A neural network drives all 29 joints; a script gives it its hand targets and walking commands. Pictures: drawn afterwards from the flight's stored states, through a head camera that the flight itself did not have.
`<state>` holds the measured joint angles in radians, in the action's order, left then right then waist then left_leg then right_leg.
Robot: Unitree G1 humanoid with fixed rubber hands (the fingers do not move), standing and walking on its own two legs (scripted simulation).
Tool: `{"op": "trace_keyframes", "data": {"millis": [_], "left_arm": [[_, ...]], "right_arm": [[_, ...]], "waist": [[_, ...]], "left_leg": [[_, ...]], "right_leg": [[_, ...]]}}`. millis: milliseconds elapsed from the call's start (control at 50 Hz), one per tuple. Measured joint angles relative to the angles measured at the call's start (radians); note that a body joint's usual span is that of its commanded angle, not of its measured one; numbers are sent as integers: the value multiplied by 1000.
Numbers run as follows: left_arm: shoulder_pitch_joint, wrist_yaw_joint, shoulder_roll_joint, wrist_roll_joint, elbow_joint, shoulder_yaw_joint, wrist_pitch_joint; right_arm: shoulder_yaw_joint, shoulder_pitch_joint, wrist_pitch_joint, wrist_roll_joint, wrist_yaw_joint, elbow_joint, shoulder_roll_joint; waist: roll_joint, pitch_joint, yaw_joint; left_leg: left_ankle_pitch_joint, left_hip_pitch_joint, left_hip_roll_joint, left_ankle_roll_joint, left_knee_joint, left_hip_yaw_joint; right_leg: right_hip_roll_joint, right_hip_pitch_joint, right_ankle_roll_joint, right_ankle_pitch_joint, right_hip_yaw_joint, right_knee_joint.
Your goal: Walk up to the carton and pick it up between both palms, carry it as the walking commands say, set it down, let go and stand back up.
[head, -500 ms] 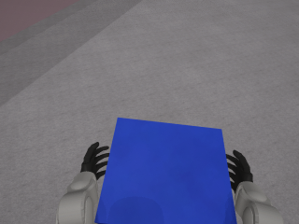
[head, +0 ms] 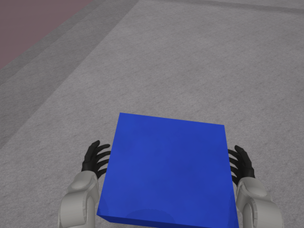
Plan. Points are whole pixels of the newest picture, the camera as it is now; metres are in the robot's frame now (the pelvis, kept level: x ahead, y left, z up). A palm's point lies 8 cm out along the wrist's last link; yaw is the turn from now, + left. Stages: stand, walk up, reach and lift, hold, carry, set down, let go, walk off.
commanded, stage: carry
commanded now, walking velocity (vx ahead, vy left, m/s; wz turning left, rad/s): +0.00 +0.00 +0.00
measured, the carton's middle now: (163, 176) +0.29 -0.02 -0.05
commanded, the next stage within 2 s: none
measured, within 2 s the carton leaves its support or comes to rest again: neither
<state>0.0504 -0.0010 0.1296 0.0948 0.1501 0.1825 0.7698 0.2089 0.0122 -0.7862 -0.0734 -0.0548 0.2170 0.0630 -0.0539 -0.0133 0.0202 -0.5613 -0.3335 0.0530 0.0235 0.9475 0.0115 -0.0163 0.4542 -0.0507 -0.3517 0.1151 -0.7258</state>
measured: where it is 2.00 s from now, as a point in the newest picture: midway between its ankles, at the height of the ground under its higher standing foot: (148, 122)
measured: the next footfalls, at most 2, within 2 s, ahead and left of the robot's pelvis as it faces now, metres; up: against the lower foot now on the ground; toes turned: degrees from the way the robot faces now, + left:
left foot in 0.10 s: +0.03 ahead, +0.10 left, +0.00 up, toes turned +0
right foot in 0.28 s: +0.16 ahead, -0.08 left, +0.00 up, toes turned -7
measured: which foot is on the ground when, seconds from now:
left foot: up 0.00-0.08, down 0.10-0.36, up 0.38-0.44, down 0.46-0.74, up 0.76-1.00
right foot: down 0.00-0.10, up 0.12-0.26, down 0.28-0.52, up 0.54-0.70, down 0.72-1.00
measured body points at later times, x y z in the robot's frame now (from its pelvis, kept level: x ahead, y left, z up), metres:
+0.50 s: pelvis +0.26 +0.02 -0.02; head +0.28 +0.04 +0.43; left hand +0.52 +0.21 -0.01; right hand +0.54 -0.16 +0.00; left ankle +0.17 +0.10 -0.71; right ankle +0.13 -0.08 -0.69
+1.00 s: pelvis +0.63 +0.03 -0.02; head +0.70 +0.06 +0.42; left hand +0.88 +0.25 +0.00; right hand +0.92 -0.11 -0.01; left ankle +0.75 +0.12 -0.69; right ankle +0.44 -0.04 -0.69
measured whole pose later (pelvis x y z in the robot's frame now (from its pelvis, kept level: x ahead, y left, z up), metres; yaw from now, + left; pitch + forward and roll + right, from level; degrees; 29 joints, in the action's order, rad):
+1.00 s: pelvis +0.63 +0.03 -0.02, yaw +4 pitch +6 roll -1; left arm 0.00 -0.09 0.13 0.09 0.29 0.15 0.73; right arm 0.18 0.05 -0.73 -0.09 -0.03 0.25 0.13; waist 0.04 0.05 -0.08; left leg -0.37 -0.77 0.07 0.04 0.92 0.01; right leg -0.10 0.16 -0.10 -0.58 0.09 -0.79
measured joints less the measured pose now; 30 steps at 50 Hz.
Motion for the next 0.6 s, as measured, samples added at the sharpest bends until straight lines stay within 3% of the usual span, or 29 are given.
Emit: {"op": "trace_keyframes", "data": {"millis": [40,80,100,140,200,280,320,360,400,460,480,500,540,600], "left_arm": [[-11,-2,-2,29,-11,-11,8],[-29,-5,-4,46,-8,-10,14],[-39,-13,-7,46,-5,-10,14],[-65,-26,-34,39,1,-13,18],[-105,-24,-74,16,1,-23,18],[-93,-15,-109,-33,36,-17,57],[-54,-4,-83,-18,-30,-15,36],[-5,-5,-56,-3,-101,-20,31],[12,-21,-38,-16,-78,-29,55],[16,-16,-8,2,-66,-26,27],[6,-23,-8,3,-58,-24,18],[-14,-28,-19,4,-52,-19,13],[-56,-24,-36,45,-94,-14,-6],[-125,-77,-66,20,-65,-51,45]], "right_arm": [[3,-4,6,0,9,-43,-2],[-2,-24,4,-1,15,-86,-4],[-4,-41,3,-3,20,-107,-5],[-10,-68,6,-15,25,-148,14],[-29,-51,13,-41,21,-161,43],[-58,9,12,-46,-7,-90,67],[-40,25,30,-67,0,-94,58],[-12,40,34,-66,5,-110,36],[-9,58,-7,-11,-13,-60,7],[0,29,-7,-2,3,-53,-21],[0,5,-8,0,8,-69,-23],[-3,-20,-8,-4,11,-99,-12],[-5,-56,18,-49,24,-183,23],[-28,-14,21,-30,-10,-143,66]], "waist": [[45,-27,-7],[83,-37,-15],[95,-31,-22],[111,-23,-35],[54,-30,-55],[2,-28,-74],[-59,-51,-66],[-77,-92,-59],[-32,-96,-56],[45,-73,-46],[73,-55,-49],[104,-46,-50],[92,-54,-46],[16,-66,-18]], "left_leg": [[-50,-35,-2,-24,-19,-21],[0,-40,-21,-40,-190,-31],[129,-25,-30,-35,-262,-26],[128,20,-27,-1,-272,-4],[36,92,-58,20,-259,8],[-56,190,-59,25,-249,32],[-100,198,-80,25,-187,10],[6,110,-76,-4,0,-11],[-66,29,-29,-18,116,-18],[-100,-63,-10,-28,-55,12],[-2,-54,-5,-5,-95,33],[11,-19,3,19,-114,61],[-50,52,-18,40,-137,86],[-116,148,-58,39,-176,73]], "right_leg": [[15,-28,4,-42,6,7],[24,-54,5,-66,8,8],[28,-62,6,-71,9,-12],[39,-49,21,-48,-2,-104],[-5,-44,30,-171,-24,-192],[-11,-51,23,-77,-2,-71],[-27,-86,9,-121,31,-61],[-14,-105,14,-172,58,-66],[29,-121,20,-224,61,-93],[65,-153,35,-274,40,-116],[77,-157,34,-276,23,-153],[94,-136,39,-219,-2,-227],[52,-83,57,-190,-52,-424],[-24,-7,28,-375,-52,-574]]}}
